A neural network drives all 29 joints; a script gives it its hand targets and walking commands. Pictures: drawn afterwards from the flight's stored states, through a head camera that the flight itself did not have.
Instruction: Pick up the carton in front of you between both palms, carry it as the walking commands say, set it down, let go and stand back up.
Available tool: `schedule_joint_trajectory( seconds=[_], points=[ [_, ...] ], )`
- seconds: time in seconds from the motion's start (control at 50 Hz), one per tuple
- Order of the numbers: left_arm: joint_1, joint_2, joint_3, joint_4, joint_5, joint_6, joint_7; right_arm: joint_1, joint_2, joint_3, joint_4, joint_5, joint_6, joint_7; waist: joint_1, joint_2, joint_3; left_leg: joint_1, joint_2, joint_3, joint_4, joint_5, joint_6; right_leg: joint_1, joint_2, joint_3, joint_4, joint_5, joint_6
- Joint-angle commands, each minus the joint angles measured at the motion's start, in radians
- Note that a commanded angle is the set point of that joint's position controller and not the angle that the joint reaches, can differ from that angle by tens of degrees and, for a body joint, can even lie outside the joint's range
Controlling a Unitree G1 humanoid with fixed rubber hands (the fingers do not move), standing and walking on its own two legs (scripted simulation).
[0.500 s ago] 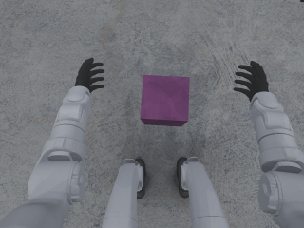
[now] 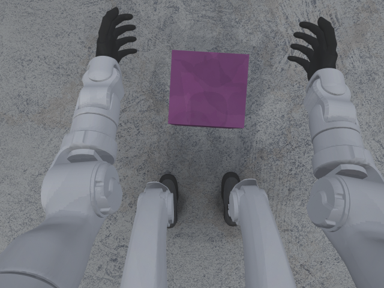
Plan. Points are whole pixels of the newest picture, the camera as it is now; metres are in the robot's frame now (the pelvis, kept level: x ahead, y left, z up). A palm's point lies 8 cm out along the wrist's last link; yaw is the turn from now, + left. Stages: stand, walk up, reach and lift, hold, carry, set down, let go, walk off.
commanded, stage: reach and lift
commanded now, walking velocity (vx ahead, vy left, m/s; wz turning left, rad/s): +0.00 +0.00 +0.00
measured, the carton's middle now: (205, 95) +0.49 -0.03 -0.47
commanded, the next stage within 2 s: none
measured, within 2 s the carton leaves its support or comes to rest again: leaves its support in 1.50 s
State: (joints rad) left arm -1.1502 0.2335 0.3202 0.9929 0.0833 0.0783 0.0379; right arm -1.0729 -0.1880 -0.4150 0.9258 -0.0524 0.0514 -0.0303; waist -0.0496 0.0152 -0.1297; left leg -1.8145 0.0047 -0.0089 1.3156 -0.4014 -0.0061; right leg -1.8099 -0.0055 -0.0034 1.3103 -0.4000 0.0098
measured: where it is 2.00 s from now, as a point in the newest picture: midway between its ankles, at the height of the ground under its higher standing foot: (200, 209)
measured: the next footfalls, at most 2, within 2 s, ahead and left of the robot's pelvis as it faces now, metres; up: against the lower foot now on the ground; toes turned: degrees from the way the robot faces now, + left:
none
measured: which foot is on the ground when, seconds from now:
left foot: down 0.00-1.00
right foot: down 0.00-1.00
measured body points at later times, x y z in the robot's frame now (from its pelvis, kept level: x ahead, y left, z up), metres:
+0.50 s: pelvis -0.05 +0.00 -0.20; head +0.31 +0.00 +0.07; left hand +0.51 +0.16 -0.36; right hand +0.48 -0.21 -0.36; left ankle +0.06 +0.12 -0.56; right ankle +0.07 -0.12 -0.56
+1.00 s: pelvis -0.05 +0.00 -0.23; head +0.32 +0.00 +0.02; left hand +0.52 +0.15 -0.41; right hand +0.49 -0.20 -0.41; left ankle +0.06 +0.12 -0.56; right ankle +0.07 -0.12 -0.56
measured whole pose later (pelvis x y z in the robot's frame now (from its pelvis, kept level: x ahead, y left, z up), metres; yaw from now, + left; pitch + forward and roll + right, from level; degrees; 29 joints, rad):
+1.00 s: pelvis -0.05 +0.00 -0.23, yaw -1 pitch +39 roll -1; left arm -1.47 0.38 0.01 1.19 -0.23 0.03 0.11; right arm -1.40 -0.31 -0.11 1.15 0.25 0.01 -0.14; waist -0.05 0.00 0.31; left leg -2.30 -0.01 -0.03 2.19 -0.57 -0.02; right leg -2.29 0.01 0.00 2.18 -0.56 0.02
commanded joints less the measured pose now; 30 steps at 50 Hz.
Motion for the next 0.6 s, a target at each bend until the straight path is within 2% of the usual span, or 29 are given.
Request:
schedule_joint_trajectory(
  seconds=[0.0, 0.12, 0.24, 0.34, 0.4, 0.5, 0.58],
  points=[
    [-0.15, 0.077, -0.022, -0.097, -0.024, -0.036, 0.018, -0.124, -0.106, 0.012, -0.076, 0.02, -0.039, -0.008, -0.014, 0.037, -0.88, 0.421, -0.07, 0.0, 0.099, 0.458, -0.023, 0.344, 0.071, -0.018, 0.084, 0.477, 0.044],
    [-0.215, 0.149, -0.146, -0.184, -0.154, -0.042, 0.06, -0.181, -0.196, 0.124, -0.131, 0.152, -0.047, -0.043, -0.025, 0.058, -1.088, 0.451, -0.073, 0.007, 0.316, 0.492, -0.028, 0.278, 0.068, -0.032, 0.287, 0.48, 0.049],
    [-0.341, 0.207, -0.21, -0.203, -0.243, -0.008, 0.087, -0.31, -0.258, 0.211, -0.151, 0.255, -0.015, -0.074, -0.022, 0.054, -1.12, 0.42, -0.065, 0.03, 0.452, 0.321, -0.028, 0.231, 0.056, -0.058, 0.427, 0.315, 0.047],
    [-0.456, 0.234, -0.229, -0.083, -0.274, 0.015, 0.092, -0.441, -0.268, 0.234, -0.045, 0.279, 0.01, -0.09, -0.023, 0.034, -0.936, 0.265, -0.047, 0.035, 0.517, 0.081, -0.023, 0.153, 0.034, -0.061, 0.497, 0.095, 0.04],
    [-0.511, 0.246, -0.237, 0.015, -0.282, 0.008, 0.086, -0.499, -0.273, 0.241, 0.042, 0.278, 0.009, -0.092, -0.024, 0.026, -0.825, 0.192, -0.036, 0.027, 0.555, 0.001, -0.019, 0.106, 0.022, -0.05, 0.535, 0.019, 0.038],
    [-0.577, 0.265, -0.258, 0.124, -0.294, -0.02, 0.075, -0.563, -0.287, 0.257, 0.145, 0.279, -0.016, -0.089, -0.026, 0.022, -0.718, 0.122, -0.021, 0.011, 0.623, -0.012, -0.017, 0.077, 0.01, -0.027, 0.607, 0.022, 0.036],
    [-0.632, 0.285, -0.285, 0.122, -0.318, -0.048, 0.075, -0.619, -0.305, 0.281, 0.151, 0.297, -0.042, -0.092, -0.028, 0.026, -0.761, 0.142, -0.019, 0.008, 0.683, 0.06, -0.02, 0.117, 0.01, -0.018, 0.664, 0.103, 0.035]
  ],
)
